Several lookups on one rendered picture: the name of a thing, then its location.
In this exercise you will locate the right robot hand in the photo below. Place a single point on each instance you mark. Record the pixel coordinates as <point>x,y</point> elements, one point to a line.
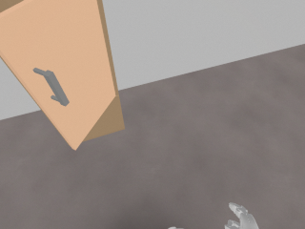
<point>247,221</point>

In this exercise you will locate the handle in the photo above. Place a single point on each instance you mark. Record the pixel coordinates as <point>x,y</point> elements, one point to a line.
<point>55,86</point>

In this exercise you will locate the cupboard door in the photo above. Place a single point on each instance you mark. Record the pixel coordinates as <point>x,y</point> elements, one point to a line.
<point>66,38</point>

